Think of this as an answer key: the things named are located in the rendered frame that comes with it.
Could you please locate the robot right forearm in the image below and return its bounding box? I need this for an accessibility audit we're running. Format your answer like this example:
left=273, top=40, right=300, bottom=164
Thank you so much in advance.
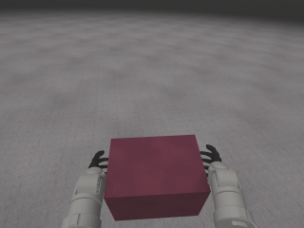
left=207, top=161, right=257, bottom=228

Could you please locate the carton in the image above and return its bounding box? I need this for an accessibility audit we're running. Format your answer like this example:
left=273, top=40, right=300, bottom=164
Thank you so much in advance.
left=104, top=134, right=211, bottom=221

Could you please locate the robot left forearm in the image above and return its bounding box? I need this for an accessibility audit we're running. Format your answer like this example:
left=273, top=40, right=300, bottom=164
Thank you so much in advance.
left=61, top=166, right=106, bottom=228

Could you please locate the left robot hand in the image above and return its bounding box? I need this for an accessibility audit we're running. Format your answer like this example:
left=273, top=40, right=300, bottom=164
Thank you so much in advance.
left=88, top=150, right=108, bottom=174

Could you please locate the right robot hand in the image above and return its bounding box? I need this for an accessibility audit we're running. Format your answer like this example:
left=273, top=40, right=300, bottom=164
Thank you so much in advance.
left=200, top=144, right=221, bottom=178

